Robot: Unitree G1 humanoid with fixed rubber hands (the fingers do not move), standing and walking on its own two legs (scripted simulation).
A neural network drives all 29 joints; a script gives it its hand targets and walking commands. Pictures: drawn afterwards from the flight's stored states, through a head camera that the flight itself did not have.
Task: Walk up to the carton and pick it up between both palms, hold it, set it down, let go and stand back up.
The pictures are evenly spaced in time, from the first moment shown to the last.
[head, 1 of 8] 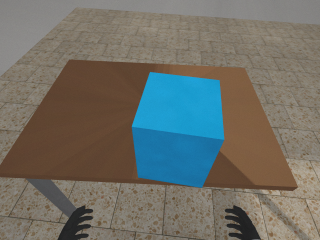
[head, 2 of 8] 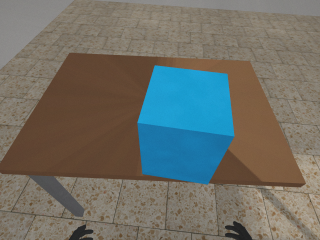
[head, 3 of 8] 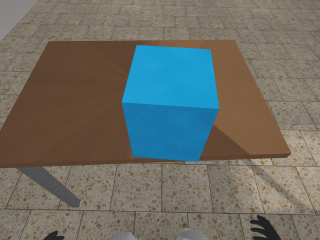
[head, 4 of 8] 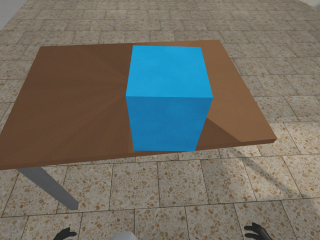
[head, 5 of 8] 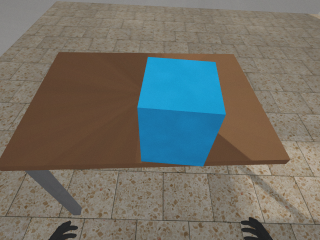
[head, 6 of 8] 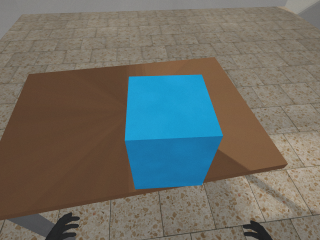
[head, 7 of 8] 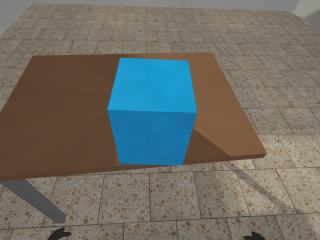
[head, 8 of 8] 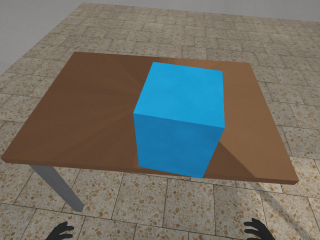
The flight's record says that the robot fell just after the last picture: no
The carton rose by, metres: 0.00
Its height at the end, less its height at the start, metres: +0.00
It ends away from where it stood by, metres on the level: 0.00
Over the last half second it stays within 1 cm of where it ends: yes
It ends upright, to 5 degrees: yes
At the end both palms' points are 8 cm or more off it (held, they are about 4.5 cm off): yes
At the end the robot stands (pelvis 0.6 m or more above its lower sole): yes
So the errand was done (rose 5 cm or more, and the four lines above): no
